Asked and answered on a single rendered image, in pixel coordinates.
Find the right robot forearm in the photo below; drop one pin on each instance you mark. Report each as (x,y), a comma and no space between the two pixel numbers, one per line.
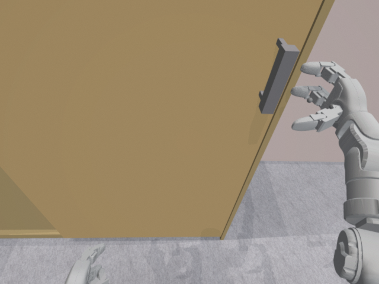
(358,135)

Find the right robot upper arm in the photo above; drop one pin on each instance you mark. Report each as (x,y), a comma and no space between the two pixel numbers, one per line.
(356,257)

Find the wardrobe door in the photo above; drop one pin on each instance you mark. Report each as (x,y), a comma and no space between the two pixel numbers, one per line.
(138,118)
(17,212)

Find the handle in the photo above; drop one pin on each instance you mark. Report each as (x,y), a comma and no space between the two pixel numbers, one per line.
(281,70)

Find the robot right hand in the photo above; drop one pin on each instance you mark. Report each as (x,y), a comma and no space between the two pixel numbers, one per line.
(347,96)

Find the robot left hand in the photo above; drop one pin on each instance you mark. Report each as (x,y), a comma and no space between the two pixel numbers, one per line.
(82,272)

